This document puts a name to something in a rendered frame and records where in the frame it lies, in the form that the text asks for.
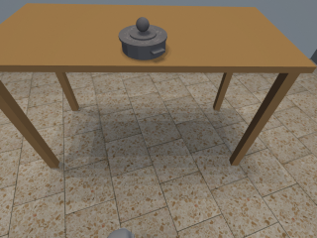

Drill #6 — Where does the left robot thigh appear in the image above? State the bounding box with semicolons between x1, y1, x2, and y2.
107;228;135;238

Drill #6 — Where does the lid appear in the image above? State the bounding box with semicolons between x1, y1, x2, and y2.
118;25;167;49

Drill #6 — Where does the pot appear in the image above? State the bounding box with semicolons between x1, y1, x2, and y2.
121;41;166;60

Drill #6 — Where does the table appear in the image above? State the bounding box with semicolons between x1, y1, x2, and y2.
0;3;317;169

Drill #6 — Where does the knob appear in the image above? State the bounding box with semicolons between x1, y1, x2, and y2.
136;17;150;32

